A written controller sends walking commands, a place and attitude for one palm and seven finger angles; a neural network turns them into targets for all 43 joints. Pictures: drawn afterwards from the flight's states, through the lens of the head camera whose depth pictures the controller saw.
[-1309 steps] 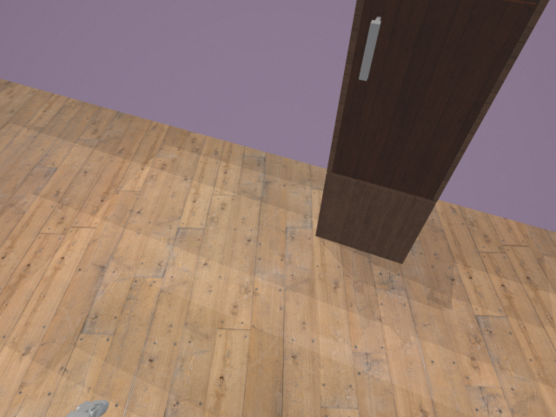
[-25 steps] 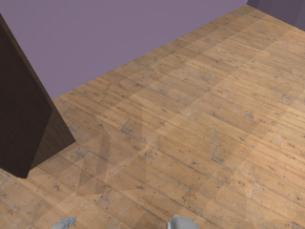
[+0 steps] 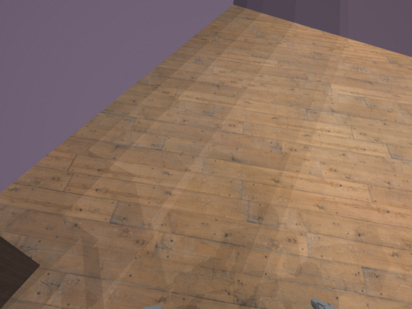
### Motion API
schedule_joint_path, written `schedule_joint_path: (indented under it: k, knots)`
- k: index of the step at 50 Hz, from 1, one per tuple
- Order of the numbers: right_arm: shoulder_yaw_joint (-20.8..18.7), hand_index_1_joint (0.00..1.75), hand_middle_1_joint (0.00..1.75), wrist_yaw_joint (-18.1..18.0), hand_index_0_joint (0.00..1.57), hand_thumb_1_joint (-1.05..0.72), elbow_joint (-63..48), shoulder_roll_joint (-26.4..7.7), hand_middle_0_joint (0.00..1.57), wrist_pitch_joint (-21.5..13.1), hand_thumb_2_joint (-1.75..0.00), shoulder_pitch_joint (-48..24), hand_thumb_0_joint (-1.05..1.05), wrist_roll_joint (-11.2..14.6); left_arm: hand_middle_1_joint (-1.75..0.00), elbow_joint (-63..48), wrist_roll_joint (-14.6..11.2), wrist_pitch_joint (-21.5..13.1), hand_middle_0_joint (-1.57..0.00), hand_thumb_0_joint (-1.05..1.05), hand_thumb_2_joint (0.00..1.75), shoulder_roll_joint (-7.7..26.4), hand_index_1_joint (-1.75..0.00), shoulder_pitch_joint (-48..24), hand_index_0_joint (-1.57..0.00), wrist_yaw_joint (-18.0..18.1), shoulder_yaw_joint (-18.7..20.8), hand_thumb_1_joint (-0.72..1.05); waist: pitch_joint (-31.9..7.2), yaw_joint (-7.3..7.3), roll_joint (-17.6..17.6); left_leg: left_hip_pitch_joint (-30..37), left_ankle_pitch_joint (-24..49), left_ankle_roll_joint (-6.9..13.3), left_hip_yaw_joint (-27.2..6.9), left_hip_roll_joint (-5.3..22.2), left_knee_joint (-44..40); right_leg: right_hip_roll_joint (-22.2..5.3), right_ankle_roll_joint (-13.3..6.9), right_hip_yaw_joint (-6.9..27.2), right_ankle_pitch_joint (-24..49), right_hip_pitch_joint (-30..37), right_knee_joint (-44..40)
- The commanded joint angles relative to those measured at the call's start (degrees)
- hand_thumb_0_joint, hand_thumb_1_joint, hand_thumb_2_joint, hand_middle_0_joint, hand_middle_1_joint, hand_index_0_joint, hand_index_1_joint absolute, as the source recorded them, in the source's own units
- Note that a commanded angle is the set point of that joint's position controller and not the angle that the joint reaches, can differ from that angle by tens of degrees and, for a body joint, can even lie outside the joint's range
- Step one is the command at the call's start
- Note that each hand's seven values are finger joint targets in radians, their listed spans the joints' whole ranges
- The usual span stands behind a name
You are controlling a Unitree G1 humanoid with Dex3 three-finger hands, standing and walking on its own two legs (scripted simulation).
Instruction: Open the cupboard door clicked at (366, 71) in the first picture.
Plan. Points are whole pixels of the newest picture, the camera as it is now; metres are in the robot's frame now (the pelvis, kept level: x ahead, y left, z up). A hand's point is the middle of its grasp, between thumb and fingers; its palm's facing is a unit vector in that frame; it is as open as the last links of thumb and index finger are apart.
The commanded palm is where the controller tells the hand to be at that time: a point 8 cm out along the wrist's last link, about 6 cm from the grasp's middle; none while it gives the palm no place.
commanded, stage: walk to a spot facing it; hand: left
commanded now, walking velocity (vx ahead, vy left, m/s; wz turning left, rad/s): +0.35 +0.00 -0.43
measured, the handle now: out of the picture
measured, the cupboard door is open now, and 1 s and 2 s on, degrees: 49 49 49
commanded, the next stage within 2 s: turn to face it in 1.12 s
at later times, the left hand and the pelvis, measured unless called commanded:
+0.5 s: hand (168, 230) +0.31 +0.11 -0.15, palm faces -0.18 -0.96 -0.21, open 7.3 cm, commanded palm none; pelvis +0.19 -0.06 +0.01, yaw -10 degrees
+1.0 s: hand (202, 159) +0.55 +0.03 -0.16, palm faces -0.26 -0.94 -0.21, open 7.4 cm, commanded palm none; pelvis +0.41 -0.13 +0.00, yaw -17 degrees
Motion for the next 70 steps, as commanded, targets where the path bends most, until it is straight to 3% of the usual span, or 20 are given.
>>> schedule_joint_path:
  k: [1, 5, 12, 13, 14, 15, 19, 30, 32, 33, 39, 46, 48, 49, 50, 55, 63, 66, 67, 70]
  knots:
    - [-1.8, 0.3, 0.3, -1.29, 0.2, -0.9, 1.72, -8.89, 0.2, -0.53, -0.9, 10.52, 0.0, -0.14, -0.3, -9.13, 0.28, -3.27, -0.2, 0.0, 0.9, 1.63, -0.3, -10.1, -0.2, -1.52, 0.54, 0.9, 2.01, -2.28, 14.29, 13.67, -3.27, 6.46, -17.23, 16.98, -24.32, -6.76, 0.42, -1.71, 8.78, -23.56, 13.04]
    - [-1.6, 0.3, 0.3, -1.04, 0.2, -0.9, 3.72, -8.22, 0.2, -0.74, -0.9, 12.71, 0.0, 0.03, -0.3, -9.03, -0.14, -2.2, -0.2, 0.0, 0.9, -0.36, -0.3, -11.06, -0.2, -2.13, -0.76, 0.9, -3.81, -2.08, 12.39, 14.9, 9.26, 5.31, -2.16, 12.91, -22.33, -5.65, 0.75, -6.78, 12.48, -13.93, -5.5]
    - [-1.63, 0.3, 0.3, -0.3, 0.2, -0.9, 5.3, -7.76, 0.2, 1.02, -0.9, 11.81, 0.0, -0.07, -0.3, -7.49, 0.17, -2.54, -0.2, 0.0, 0.9, 2.56, -0.3, -7.71, -0.2, -1.23, 0.42, 0.9, -2.7, 1.86, 7.59, 6.91, 7.83, 3.55, 3.0, 12.59, -12.97, -1.0, -1.91, -11.62, 14.62, 9.95, -23.62]
    - [-1.25, 0.3, 0.3, -0.03, 0.2, -0.9, 4.95, -6.86, 0.2, 1.0, -0.9, 10.2, 0.0, 0.48, -0.3, -4.52, 0.29, -3.15, -0.2, 0.0, 0.9, 5.71, -0.3, 1.62, -0.2, -0.67, 1.31, 0.9, -6.1, 6.47, 1.37, -0.32, 11.0, 1.33, 6.9, 8.8, 0.8, -2.76, -4.24, -7.29, 11.02, 24.02, -26.82]
    - [-0.42, 0.3, 0.3, 0.51, 0.2, -0.9, 2.83, -2.85, 0.2, 0.79, -0.9, 9.24, 0.0, 1.71, -0.3, -1.8, 0.58, -3.93, -0.2, 0.0, 0.9, 13.28, -0.3, 11.9, -0.2, 0.48, 3.3, 0.9, -12.36, 10.46, -16.08, -17.18, -7.18, -1.66, 10.59, 0.14, 23.08, -19.42, -10.95, 18.86, 1.73, 37.87, -36.03]
    - [-0.88, 0.3, 0.3, 0.35, 0.2, -0.9, 0.86, -4.25, 0.2, 0.94, -0.9, 5.25, 0.0, 1.57, -0.3, -1.46, -1.15, -3.47, -0.2, 0.0, 0.9, 15.78, -0.3, 12.64, -0.2, 1.24, 3.54, 0.9, -10.45, 10.17, -14.69, -23.91, -21.12, -1.6, 0.42, -0.83, 35.52, -26.11, -14.7, 30.93, 1.05, 34.34, -44.66]
    - [-1.54, 0.3, 0.3, 0.36, 0.2, -0.9, 4.63, -3.3, 0.2, 2.34, -0.9, 6.7, 0.0, 0.48, -0.3, -5.53, -0.66, -4.03, -0.2, 0.0, 0.9, 5.65, -0.3, -3.72, -0.2, 2.63, 0.65, 0.9, -3.3, 0.04, -6.84, -13.94, -5.98, -2.68, -5.27, 5.63, 27.91, -17.6, -10.74, 10.58, 6.94, 9.83, -45.88]
    - [-1.82, 0.3, 0.3, 1.03, 0.2, -0.9, 5.24, -3.38, 0.2, 0.55, -0.9, 6.06, 0.0, 0.52, -0.3, -0.1, -1.07, -5.37, -0.2, 0.0, 0.9, 5.22, -0.3, -0.16, -0.2, 1.79, 0.76, 0.9, -2.82, -2.6, 1.15, 9.56, 6.04, -1.55, -0.43, -0.42, -8.63, -10.47, -6.87, 3.13, 15.51, 6.7, -35.83]
    - [-4.03, 0.3, 0.3, -0.17, 0.2, -0.9, 8.8, -12.99, 0.2, 0.02, -0.9, 20.65, 0.0, -0.88, -0.3, -1.88, -1.24, -5.35, -0.2, 0.0, 0.9, 0.48, -0.3, 1.12, -0.2, 1.2, -0.29, 0.9, -10.13, -7.8, 20.46, 30.55, -4.85, 7.67, -26.38, 18.62, -17.6, 0.27, -1.78, -7.86, 3.15, -12.56, -5.29]
    - [-3.91, 0.3, 0.3, -0.49, 0.2, -0.9, 9.25, -13.4, 0.2, 0.7, -0.9, 23.87, 0.0, -0.76, -0.3, -3.9, -0.68, -5.88, -0.2, 0.0, 0.9, 1.12, -0.3, -3.06, -0.2, 1.19, -0.59, 0.9, -8.69, -9.29, 16.42, 29.71, -7.18, 12.13, -35.61, 23.99, -21.72, 0.85, -1.75, -4.22, -4.7, -18.73, 7.38]
    - [-1.98, 0.3, 0.3, -0.7, 0.2, -0.9, 7.64, -5.99, 0.2, -0.72, -0.9, 11.65, 0.0, 0.02, -0.3, -2.99, -0.26, -3.86, -0.2, 0.0, 0.9, -1.22, -0.3, -5.44, -0.2, -0.44, -0.72, 0.9, -1.71, -1.55, 10.82, 12.31, 5.41, 6.65, -7.72, 14.04, -24.84, -7.46, 0.42, -4.14, 10.53, -13.19, -2.08]
    - [-2.46, 0.3, 0.3, 0.3, 0.2, -0.9, 8.41, -6.7, 0.2, 1.26, -0.9, 8.95, 0.0, 0.01, -0.3, -1.16, -0.06, -3.73, -0.2, 0.0, 0.9, 0.83, -0.3, -0.97, -0.2, -0.39, 0.27, 0.9, -0.56, 2.02, 6.31, 3.12, -10.51, 3.77, -0.65, 10.02, -18.29, -2.87, 0.06, -11.06, 15.08, 9.05, -24.26]
    - [-1.32, 0.3, 0.3, 0.87, 0.2, -0.9, 7.1, -2.74, 0.2, 1.33, -0.9, 6.89, 0.0, 1.13, -0.3, 2.4, 0.37, -4.69, -0.2, 0.0, 0.9, 8.4, -0.3, 11.6, -0.2, 0.6, 2.08, 0.9, -3.39, 8.18, -10.11, -12.08, -10.09, -0.52, 8.22, -0.11, 8.47, -14.3, -6.8, 10.15, -1.46, 25.92, -35.68]
    - [-0.97, 0.3, 0.3, 1.15, 0.2, -0.9, 4.52, -1.56, 0.2, 1.23, -0.9, 4.27, 0.0, 1.47, -0.3, 3.35, -0.56, -4.66, -0.2, 0.0, 0.9, 13.19, -0.3, 16.46, -0.2, 1.29, 3.03, 0.9, -6.36, 9.98, -17.79, -19.89, -21.92, -0.79, 4.16, -2.81, 24.57, -24.92, -12.64, 29.22, -9.68, 29.84, -47.76]
    - [-1.53, 0.3, 0.3, 1.01, 0.2, -0.9, 4.31, -3.44, 0.2, 1.12, -0.9, 2.25, 0.0, 1.27, -0.3, 2.56, -0.89, -4.46, -0.2, 0.0, 0.9, 12.33, -0.3, 13.38, -0.2, 2.08, 2.42, 0.9, -3.77, 8.18, -13.23, -22.72, -17.64, -0.52, -1.99, 0.51, 32.62, -25.71, -14.41, 30.72, -13.79, 25.48, -49.26]
    - [-1.1, 0.3, 0.3, 1.12, 0.2, -0.9, 7.77, 0.17, 0.2, 2.31, -0.9, 4.92, 0.0, 0.67, -0.3, 0.58, -0.36, -5.86, -0.2, 0.0, 0.9, 2.54, -0.3, 2.54, -0.2, 2.75, -0.22, 0.9, -2.02, 0.06, -4.39, -10.41, -4.46, -2.09, -2.91, 4.22, 18.88, -17.99, -9.3, 4.72, 15.52, 9.87, -46.88]
    - [-0.63, 0.3, 0.3, 1.21, 0.2, -0.9, 8.11, 0.12, 0.2, 1.3, -0.9, 5.84, 0.0, 1.03, -0.3, 3.48, -1.06, -5.94, -0.2, 0.0, 0.9, 3.61, -0.3, 2.82, -0.2, 2.71, -0.34, 0.9, -3.4, -1.6, -1.48, 4.22, 9.89, -1.08, 1.16, -1.43, -7.71, -13.26, -4.68, -5.6, 29.7, 13.73, -36.84]
    - [-2.56, 0.3, 0.3, -0.52, 0.2, -0.9, 11.07, -10.27, 0.2, 1.26, -0.9, 18.63, 0.0, 0.34, -0.3, 1.47, -1.37, -5.05, -0.2, 0.0, 0.9, -0.71, -0.3, 4.79, -0.2, 3.05, -1.93, 0.9, -10.37, -5.37, 18.21, 25.0, 33.72, 11.44, -24.54, 17.18, -12.76, -1.54, 1.99, -12.75, -4.45, -5.21, -4.6]
    - [-2.63, 0.3, 0.3, -1.09, 0.2, -0.9, 10.69, -10.93, 0.2, 1.98, -0.9, 18.87, 0.0, 0.26, -0.3, -0.8, -1.02, -4.79, -0.2, 0.0, 0.9, -0.54, -0.3, 1.33, -0.2, 3.27, -2.0, 0.9, -8.06, -5.98, 13.17, 21.67, 33.87, 14.23, -28.4, 19.28, -14.27, -1.04, 2.03, -8.07, -10.41, -8.64, 3.36]
    - [-1.61, 0.3, 0.3, -1.58, 0.2, -0.9, 7.65, -7.01, 0.2, 2.24, -0.9, 10.11, 0.0, 0.52, -0.3, -1.88, -1.11, -3.46, -0.2, 0.0, 0.9, 0.37, -0.3, -3.34, -0.2, 2.93, -1.11, 0.9, -5.27, -2.57, 13.96, 9.65, 29.92, 11.92, -24.74, 14.76, -15.77, -5.47, 3.18, -3.29, -3.68, -8.22, 5.24]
